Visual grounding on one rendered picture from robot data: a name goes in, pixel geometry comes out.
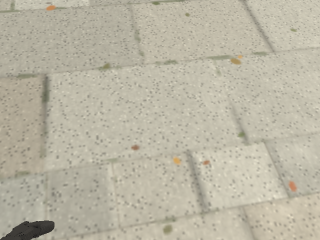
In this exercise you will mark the left robot hand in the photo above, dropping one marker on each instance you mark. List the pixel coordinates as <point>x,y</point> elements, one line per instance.
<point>28,231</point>

